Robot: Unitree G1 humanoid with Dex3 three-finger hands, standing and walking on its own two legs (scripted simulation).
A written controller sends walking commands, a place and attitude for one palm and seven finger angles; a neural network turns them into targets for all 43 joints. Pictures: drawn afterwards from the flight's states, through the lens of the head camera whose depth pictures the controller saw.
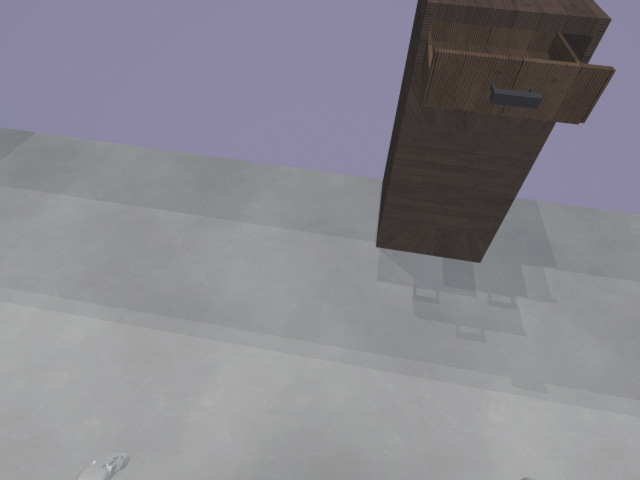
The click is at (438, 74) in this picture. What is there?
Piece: drawer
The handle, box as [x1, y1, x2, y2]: [490, 84, 542, 108]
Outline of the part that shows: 490,87 491,103 537,108 542,98 539,93 536,93 534,91 534,89 529,89 528,92 497,89 496,86 493,84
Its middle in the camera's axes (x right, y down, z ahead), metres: +0.44 -0.33 +0.89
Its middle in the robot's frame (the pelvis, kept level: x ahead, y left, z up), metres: +0.91 -0.40 +0.06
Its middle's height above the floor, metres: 0.83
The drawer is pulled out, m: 0.19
